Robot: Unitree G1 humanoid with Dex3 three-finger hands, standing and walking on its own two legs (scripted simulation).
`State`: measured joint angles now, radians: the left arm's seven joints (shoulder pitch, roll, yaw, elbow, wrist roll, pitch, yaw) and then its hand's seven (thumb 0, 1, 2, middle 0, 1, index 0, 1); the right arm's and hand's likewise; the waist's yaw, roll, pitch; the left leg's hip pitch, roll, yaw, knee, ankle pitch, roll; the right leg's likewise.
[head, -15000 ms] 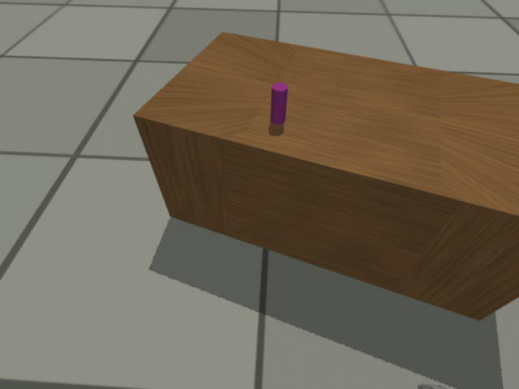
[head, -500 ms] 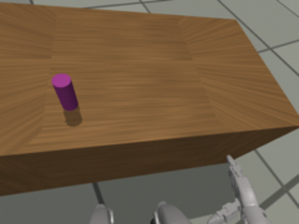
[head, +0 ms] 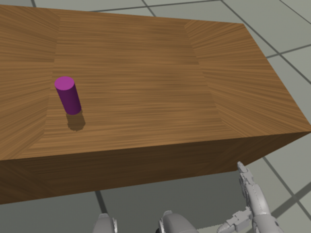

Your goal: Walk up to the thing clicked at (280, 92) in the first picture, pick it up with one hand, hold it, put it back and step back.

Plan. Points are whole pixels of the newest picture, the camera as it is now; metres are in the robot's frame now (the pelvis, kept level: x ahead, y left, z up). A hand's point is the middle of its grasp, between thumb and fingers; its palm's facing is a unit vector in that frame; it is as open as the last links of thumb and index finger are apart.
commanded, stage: approach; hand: left
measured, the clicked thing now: (69, 97) +0.52 +0.19 -0.04
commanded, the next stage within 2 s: close in in 0.36 s
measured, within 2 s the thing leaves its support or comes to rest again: neither
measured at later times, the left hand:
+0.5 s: hand (43, 108) +0.47 +0.25 -0.03, palm faces +0.04 -0.99 +0.09, open 17.7 cm
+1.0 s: hand (61, 103) +0.49 +0.21 -0.03, palm faces +0.15 -0.99 +0.03, open 17.4 cm
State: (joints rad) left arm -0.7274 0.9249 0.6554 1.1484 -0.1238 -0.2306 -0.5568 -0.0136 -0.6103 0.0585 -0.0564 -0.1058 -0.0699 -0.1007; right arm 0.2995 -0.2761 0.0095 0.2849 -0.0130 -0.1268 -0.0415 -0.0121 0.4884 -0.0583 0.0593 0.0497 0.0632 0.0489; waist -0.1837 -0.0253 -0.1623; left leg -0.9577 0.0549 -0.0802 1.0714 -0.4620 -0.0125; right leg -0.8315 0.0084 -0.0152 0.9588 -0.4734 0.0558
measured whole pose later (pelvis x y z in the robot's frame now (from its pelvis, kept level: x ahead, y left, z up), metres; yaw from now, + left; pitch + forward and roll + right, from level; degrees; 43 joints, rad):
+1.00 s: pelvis -0.03 -0.01 -0.06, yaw -2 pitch +27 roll -5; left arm -0.83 0.59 0.49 1.16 -0.05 -0.44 -0.15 -0.01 -0.56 0.04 -0.05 -0.08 -0.09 -0.06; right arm 0.38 -0.25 0.00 -0.08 -0.07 -0.03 0.05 -0.01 0.54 -0.04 0.06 0.05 0.07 0.05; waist -0.27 -0.02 -0.15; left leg -1.29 0.06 -0.09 1.32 -0.51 -0.03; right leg -1.18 0.03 -0.01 1.26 -0.54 0.05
